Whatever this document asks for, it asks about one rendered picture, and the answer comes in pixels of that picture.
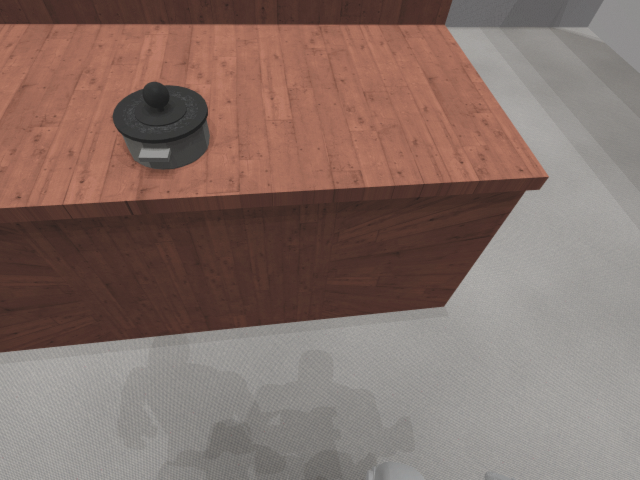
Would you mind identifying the table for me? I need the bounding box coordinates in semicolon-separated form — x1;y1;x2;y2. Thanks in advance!
0;0;549;353

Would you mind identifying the lid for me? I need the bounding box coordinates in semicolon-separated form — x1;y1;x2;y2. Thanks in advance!
113;85;208;144

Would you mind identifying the knob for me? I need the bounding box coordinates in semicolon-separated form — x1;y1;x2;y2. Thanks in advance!
143;82;169;108

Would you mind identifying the pot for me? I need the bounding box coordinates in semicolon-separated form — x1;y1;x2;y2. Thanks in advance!
122;119;210;170

